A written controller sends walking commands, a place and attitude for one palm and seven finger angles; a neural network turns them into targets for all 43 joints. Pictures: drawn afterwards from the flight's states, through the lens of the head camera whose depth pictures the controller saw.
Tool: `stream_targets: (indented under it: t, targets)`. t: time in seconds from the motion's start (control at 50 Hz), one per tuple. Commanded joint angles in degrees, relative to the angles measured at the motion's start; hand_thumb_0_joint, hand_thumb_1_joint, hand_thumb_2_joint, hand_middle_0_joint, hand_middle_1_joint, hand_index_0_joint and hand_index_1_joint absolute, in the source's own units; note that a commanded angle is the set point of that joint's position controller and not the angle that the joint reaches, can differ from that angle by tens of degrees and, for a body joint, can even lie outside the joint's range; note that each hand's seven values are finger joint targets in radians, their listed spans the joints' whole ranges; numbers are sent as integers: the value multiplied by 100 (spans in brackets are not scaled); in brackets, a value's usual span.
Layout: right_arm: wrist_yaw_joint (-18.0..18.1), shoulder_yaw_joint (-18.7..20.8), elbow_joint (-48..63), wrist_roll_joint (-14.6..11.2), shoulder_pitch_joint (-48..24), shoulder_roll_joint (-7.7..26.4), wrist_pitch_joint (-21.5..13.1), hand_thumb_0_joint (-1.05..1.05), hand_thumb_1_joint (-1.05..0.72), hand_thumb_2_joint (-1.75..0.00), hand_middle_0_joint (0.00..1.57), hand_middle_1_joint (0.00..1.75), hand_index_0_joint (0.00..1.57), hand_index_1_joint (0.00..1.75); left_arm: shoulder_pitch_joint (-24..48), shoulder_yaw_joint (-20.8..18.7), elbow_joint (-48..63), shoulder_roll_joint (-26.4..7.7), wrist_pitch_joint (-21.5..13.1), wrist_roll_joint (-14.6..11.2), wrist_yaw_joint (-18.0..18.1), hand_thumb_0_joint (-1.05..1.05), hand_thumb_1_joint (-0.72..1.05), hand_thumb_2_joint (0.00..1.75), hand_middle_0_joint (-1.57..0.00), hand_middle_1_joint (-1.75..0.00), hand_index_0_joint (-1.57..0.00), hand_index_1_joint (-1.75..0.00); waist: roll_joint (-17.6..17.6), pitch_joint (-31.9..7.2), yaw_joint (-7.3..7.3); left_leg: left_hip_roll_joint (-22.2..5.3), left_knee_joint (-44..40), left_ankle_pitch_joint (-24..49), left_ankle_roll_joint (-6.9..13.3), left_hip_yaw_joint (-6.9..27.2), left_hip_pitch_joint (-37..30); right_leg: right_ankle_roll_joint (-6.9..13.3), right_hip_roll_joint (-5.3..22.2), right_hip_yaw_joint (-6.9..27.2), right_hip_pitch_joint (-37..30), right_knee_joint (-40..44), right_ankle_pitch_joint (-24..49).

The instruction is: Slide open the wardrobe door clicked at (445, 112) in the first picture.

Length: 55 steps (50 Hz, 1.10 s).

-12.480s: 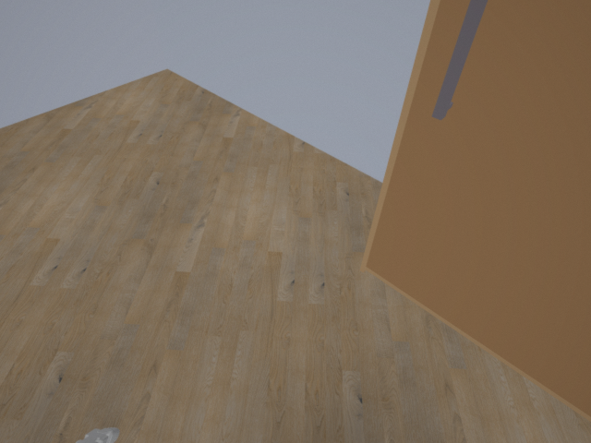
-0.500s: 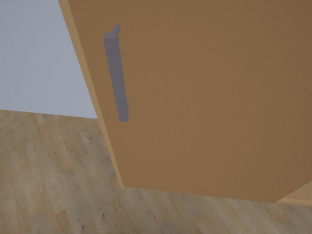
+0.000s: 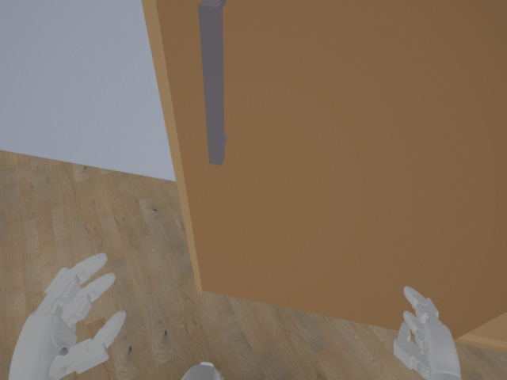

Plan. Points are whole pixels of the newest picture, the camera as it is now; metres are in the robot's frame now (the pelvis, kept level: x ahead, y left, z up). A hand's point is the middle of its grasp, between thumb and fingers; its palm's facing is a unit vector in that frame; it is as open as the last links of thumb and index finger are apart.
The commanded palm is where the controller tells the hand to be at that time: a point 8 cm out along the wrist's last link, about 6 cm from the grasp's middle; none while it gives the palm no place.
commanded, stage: raise the hand with hooked fingers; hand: left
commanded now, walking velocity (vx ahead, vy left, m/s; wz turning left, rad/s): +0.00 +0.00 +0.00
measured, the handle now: (218, 90) +0.49 +0.13 +0.22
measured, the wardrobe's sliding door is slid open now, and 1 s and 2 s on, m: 0.00 0.00 0.00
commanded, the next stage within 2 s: move the hooked fingers beside the handle in 1.58 s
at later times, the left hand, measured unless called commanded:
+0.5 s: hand (89, 243) +0.24 +0.25 +0.13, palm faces -0.03 -1.00 -0.09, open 12.2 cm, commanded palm +0.21 +0.31 +0.15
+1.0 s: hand (37, 161) +0.27 +0.29 +0.23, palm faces +0.04 -0.99 -0.14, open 14.0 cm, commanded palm +0.25 +0.33 +0.24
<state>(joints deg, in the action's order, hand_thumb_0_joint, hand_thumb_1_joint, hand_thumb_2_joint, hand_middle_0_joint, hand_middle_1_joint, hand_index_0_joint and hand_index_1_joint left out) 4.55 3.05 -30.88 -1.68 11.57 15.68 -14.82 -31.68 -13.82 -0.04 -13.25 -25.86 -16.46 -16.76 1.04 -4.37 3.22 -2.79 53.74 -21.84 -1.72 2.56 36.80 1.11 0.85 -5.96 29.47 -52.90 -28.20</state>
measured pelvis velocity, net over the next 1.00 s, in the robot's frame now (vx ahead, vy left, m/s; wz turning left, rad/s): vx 0.01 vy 0.02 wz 0.00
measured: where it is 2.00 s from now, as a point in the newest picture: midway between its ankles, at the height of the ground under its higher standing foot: outside the picture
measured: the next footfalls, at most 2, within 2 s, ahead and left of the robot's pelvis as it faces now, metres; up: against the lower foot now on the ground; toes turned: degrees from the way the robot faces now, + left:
none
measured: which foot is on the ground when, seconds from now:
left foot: down 0.00-1.00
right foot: down 0.00-1.00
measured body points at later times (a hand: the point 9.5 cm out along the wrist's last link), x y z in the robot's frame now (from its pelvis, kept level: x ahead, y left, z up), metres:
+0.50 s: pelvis +0.01 +0.03 +0.03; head +0.01 +0.02 +0.48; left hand +0.23 +0.30 +0.14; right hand +0.15 -0.23 -0.04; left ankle +0.06 +0.14 -0.69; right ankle -0.01 -0.11 -0.69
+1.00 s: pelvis +0.01 +0.02 +0.05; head -0.01 +0.00 +0.50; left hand +0.26 +0.34 +0.24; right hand +0.21 -0.20 -0.01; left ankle +0.06 +0.14 -0.69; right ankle -0.01 -0.11 -0.69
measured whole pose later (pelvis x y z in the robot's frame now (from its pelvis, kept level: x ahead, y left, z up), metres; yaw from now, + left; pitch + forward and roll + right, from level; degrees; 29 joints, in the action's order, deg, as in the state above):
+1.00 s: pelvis +0.01 +0.02 +0.05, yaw +0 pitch -3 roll -1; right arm 6.8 -5.8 -35.5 -4.0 12.5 14.1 -15.9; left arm 3.1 -26.1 -2.3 -26.8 5.2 -19.8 -26.7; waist -3.0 -0.6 3.7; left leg -1.4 31.3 -12.9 -0.3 0.5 15.3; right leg -0.4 1.5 -4.7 8.3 -29.3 -17.8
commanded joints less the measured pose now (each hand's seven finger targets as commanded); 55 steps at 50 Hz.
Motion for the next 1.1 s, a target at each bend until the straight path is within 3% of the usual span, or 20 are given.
stream_targets:
  t: [0.0,0.06,0.1,0.14,0.2,0.22,0.26,0.3,0.32,0.38,0.44,0.5,0.62,0.72,0.78,0.88,0.94,1.02,1.06,1.08]
  targets:
    - [152,-128,381,-89,-135,587,-540,0,-90,-90,20,30,20,30,2199,494,1939,-744,-813,-129,-347,0,27,63,-25,-70,-25,-70,-880,-166,-808,162,-706,199,393,-48,-1049,-30,-153,555,669,1314,467]
    - [286,-128,343,-173,-193,679,-561,0,-90,-90,20,30,20,30,2216,100,955,-1331,79,-92,-743,0,20,60,-25,-75,-25,-75,-338,8,-696,188,-955,-224,380,-42,-732,-90,-84,809,494,1792,-205]
    - [322,-135,367,-200,-293,669,-494,0,-90,-90,20,30,20,30,1975,-447,222,-1685,840,-117,-849,0,15,58,-25,-78,-25,-78,-237,-74,-393,214,-1132,-189,363,-81,-715,-110,-12,859,202,1972,-392]
    - [304,-187,600,-192,-467,561,-427,0,-90,-90,20,30,20,30,1874,-856,439,-1809,1369,-322,-788,0,11,56,-26,-81,-26,-81,-243,-414,-134,246,-1330,42,341,-106,-911,-139,49,746,-208,2017,-225]
    - [237,-231,732,-136,-584,405,-437,0,-90,-90,20,30,20,30,1548,-1575,893,-1858,1576,-749,-449,0,4,53,-26,-86,-26,-86,40,-928,166,238,-1489,800,307,-81,-1229,-114,-34,466,-889,1864,729]
    - [188,-246,774,-126,-510,371,-473,0,-90,-90,20,30,20,30,1522,-1618,1265,-1768,1505,-822,-340,0,1,52,-26,-87,-26,-87,-19,-1096,187,241,-1538,1020,299,-109,-1341,-113,-67,339,-950,1781,1117]
    - [107,-234,728,-115,-420,369,-556,0,-90,-90,20,30,20,30,1612,-1481,1641,-1596,1310,-788,-168,0,-3,50,-27,-90,-27,-90,-337,-1006,110,240,-1620,1210,279,-178,-1568,-106,-141,202,-819,1716,1517]
    - [52,-217,622,-97,-306,431,-646,0,-90,-90,20,30,20,30,1770,-1100,1641,-1381,1179,-612,-147,0,-8,48,-27,-93,-27,-93,-218,-718,-36,212,-1684,1252,285,-178,-1616,-98,-193,165,-708,1732,1635]
    - [38,-206,571,-113,-247,486,-683,0,-90,-90,20,30,20,30,1865,-869,1557,-1270,1187,-530,-204,0,-10,47,-27,-94,-27,-94,-364,-554,-153,211,-1717,1172,299,-190,-1662,-114,-193,173,-539,1776,1632]
    - [95,-196,442,-177,-116,610,-777,0,-90,-90,20,30,20,30,2265,-607,1338,-1376,1358,-365,-428,0,-17,44,-28,-99,-28,-99,-559,-307,-315,190,-1869,737,317,-148,-1747,-135,-161,205,-374,1988,1188]
    - [200,-209,430,-200,-119,692,-817,0,-90,-90,20,30,20,30,2749,-861,1477,-1821,1578,-344,-585,0,-24,41,-28,-103,-28,-103,-440,-479,-251,185,-2050,709,348,-73,-2001,-112,-163,199,-590,2127,1083]
    - [281,-258,398,-171,-220,696,-822,0,-90,-90,20,30,20,30,3216,-1462,1772,-2377,1615,-409,-507,0,-31,38,-29,-108,-29,-108,-581,-707,-111,195,-2186,977,338,-14,-2323,-67,-183,157,-936,2186,1280]
    - [236,-385,384,-188,-321,602,-779,0,-90,-90,20,30,20,30,3455,-1468,1479,-2126,1878,-552,-477,0,-45,32,-30,-117,-30,-117,-1025,-519,-44,207,-2479,1332,239,7,-2665,-8,-217,39,-1238,2331,1784]
    - [225,-441,397,-265,-353,658,-607,0,-90,-90,20,30,20,30,3767,-1214,657,-2110,2684,-459,-820,0,-50,30,-30,-120,-30,-120,-529,39,-86,215,-2685,1123,287,-19,-2528,-55,-207,86,-1186,2644,1760]
    - [256,-467,496,-278,-471,652,-508,0,-90,-90,20,30,20,30,4381,-1380,805,-2470,2930,-429,-920,0,-50,30,-30,-120,-30,-120,-445,-162,-94,249,-2717,1064,329,-3,-2699,-69,-202,125,-1217,2751,1632]
    - [277,-546,537,-227,-595,552,-494,0,-90,-90,20,30,20,30,5178,-1969,1396,-3072,2646,-501,-879,0,-50,30,-30,-120,-30,-120,-822,-898,-29,297,-2709,1464,318,-14,-3280,-20,-205,151,-1582,2807,1937]
    - [283,-573,416,-241,-617,562,-476,0,-90,-90,20,30,20,30,5342,-2035,948,-3116,2630,-542,-930,0,-50,30,-30,-120,-30,-120,-784,-626,-55,300,-2777,1389,323,-27,-3214,-16,-196,165,-1592,2925,1940]
    - [307,-587,305,-327,-611,645,-396,0,-90,-90,20,30,20,30,5627,-1749,-93,-3061,3118,-460,-1148,0,-50,30,-30,-120,-30,-120,-683,14,-112,307,-2923,978,329,-30,-2931,-46,-149,220,-1333,3144,1574]
    - [310,-563,366,-357,-624,697,-380,0,-90,-90,20,30,20,30,5830,-1696,-265,-3193,3361,-380,-1254,0,-50,30,-30,-120,-30,-120,-660,-96,-95,339,-2896,990,351,-40,-2927,-70,-111,257,-1320,3147,1571]
    - [297,-563,403,-363,-606,690,-367,0,-90,-90,20,30,20,30,5719,-1556,-424,-3066,3465,-354,-1307,0,-50,30,-30,-120,-30,-120,-539,-107,-105,338,-2892,989,351,-29,-2908,-72,-109,235,-1299,3118,1547]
